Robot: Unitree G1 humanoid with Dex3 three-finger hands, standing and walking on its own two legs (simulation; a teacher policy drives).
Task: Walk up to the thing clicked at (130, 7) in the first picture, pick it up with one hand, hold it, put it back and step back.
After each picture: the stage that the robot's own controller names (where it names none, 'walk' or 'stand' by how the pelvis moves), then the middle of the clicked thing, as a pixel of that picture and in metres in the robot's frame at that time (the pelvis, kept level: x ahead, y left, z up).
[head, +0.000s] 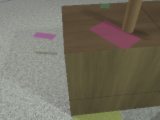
stand; (132, 10) +0.84 -0.27 +0.08
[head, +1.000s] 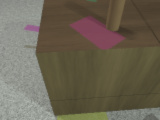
walk; (116, 5) +0.76 -0.14 +0.11
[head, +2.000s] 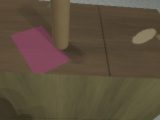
walk; (60, 20) +0.58 +0.13 +0.12
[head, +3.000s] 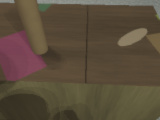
stand; (33, 25) +0.56 +0.21 +0.11
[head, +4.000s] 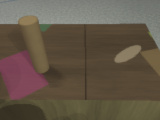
stand; (35, 47) +0.53 +0.21 +0.07
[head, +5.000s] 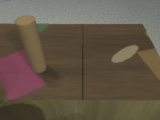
stand; (33, 47) +0.53 +0.22 +0.07
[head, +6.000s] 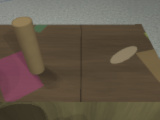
stand; (30, 48) +0.52 +0.23 +0.07
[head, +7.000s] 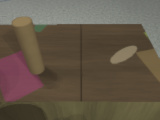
stand; (30, 48) +0.52 +0.23 +0.07
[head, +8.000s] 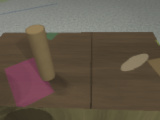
rise first; (42, 55) +0.51 +0.21 +0.08
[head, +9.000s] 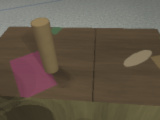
go down; (46, 48) +0.54 +0.20 +0.08
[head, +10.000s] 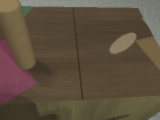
go down; (18, 39) +0.50 +0.19 +0.10
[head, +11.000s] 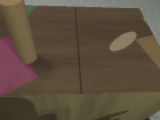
close in; (21, 33) +0.53 +0.19 +0.11
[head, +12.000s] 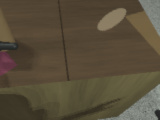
close; out of the picture +0.54 +0.21 +0.14
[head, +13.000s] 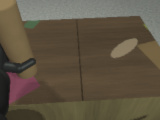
lift; (16, 44) +0.41 +0.18 +0.20
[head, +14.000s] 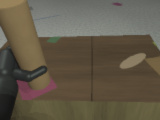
lift; (27, 50) +0.32 +0.16 +0.27
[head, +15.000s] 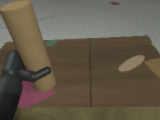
hold; (33, 51) +0.34 +0.14 +0.26
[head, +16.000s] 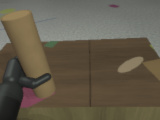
hold; (33, 59) +0.33 +0.15 +0.24
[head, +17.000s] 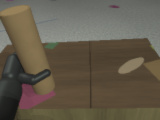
crouch; (32, 55) +0.33 +0.15 +0.25
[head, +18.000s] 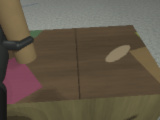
crouch; (14, 24) +0.45 +0.18 +0.26
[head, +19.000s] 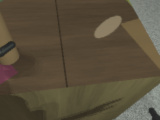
lower; out of the picture +0.51 +0.20 +0.12
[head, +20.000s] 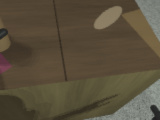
lower; out of the picture +0.53 +0.21 +0.15
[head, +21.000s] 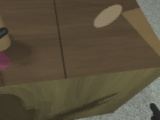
lower; out of the picture +0.53 +0.20 +0.15
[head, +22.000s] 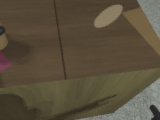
lower; out of the picture +0.54 +0.21 +0.15
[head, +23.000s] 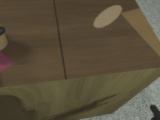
loosen; out of the picture +0.54 +0.21 +0.15
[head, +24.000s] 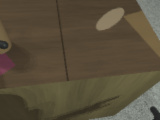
withdraw; out of the picture +0.52 +0.21 +0.14
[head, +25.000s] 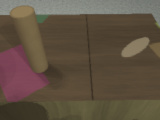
sink last; (32, 43) +0.49 +0.19 +0.11
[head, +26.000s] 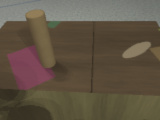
stand; (42, 41) +0.54 +0.21 +0.10
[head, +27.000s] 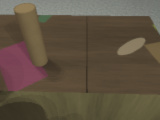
stand; (33, 38) +0.53 +0.20 +0.11
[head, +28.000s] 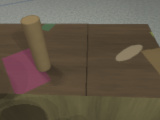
stand; (37, 46) +0.55 +0.21 +0.08
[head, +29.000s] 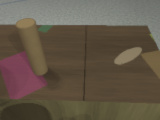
stand; (34, 49) +0.52 +0.22 +0.07
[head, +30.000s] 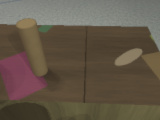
stand; (34, 50) +0.51 +0.22 +0.07
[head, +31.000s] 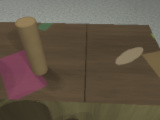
stand; (34, 49) +0.51 +0.21 +0.07
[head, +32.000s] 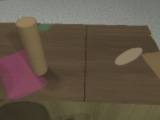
stand; (34, 49) +0.51 +0.21 +0.07
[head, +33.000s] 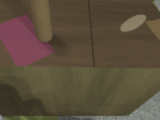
walk; (40, 12) +0.60 +0.17 +0.09
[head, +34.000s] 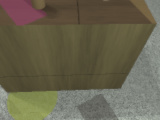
walk; out of the picture +0.82 +0.28 +0.10
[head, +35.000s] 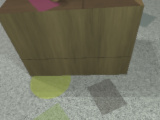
stand; out of the picture +1.13 +0.25 +0.09
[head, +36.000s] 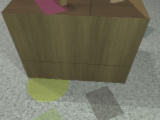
stand; out of the picture +1.12 +0.17 +0.08
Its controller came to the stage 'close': yes
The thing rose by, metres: 0.20
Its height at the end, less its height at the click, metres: +0.00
